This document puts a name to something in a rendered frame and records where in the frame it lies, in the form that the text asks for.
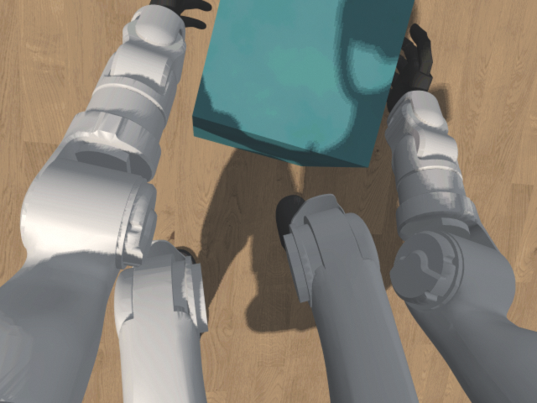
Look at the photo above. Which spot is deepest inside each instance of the carton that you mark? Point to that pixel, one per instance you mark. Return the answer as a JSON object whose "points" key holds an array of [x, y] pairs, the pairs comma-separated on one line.
{"points": [[302, 81]]}

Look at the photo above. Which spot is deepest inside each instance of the robot right forearm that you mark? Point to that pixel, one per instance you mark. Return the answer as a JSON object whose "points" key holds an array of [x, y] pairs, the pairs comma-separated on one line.
{"points": [[427, 175]]}

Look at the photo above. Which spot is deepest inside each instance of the robot left thigh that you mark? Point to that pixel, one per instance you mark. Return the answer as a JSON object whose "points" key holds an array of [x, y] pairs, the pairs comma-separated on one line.
{"points": [[159, 345]]}

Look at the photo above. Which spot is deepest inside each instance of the robot right upper arm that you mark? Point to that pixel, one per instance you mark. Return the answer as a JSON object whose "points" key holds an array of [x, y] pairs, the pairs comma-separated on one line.
{"points": [[459, 292]]}

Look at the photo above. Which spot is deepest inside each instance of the robot right shin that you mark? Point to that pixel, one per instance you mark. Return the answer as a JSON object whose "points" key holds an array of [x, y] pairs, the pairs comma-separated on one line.
{"points": [[359, 228]]}

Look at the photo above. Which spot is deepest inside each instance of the robot left forearm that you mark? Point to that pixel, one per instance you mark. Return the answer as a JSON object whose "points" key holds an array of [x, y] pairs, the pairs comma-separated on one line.
{"points": [[130, 106]]}

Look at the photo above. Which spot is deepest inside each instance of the robot left upper arm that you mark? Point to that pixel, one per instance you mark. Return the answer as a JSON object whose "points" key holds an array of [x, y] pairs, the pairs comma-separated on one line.
{"points": [[83, 225]]}

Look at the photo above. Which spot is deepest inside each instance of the robot right hand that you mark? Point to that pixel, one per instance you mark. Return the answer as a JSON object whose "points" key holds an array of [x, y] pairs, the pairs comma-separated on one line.
{"points": [[414, 73]]}

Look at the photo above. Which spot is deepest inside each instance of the robot left hand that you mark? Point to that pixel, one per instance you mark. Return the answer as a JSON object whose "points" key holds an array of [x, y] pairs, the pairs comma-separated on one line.
{"points": [[179, 6]]}

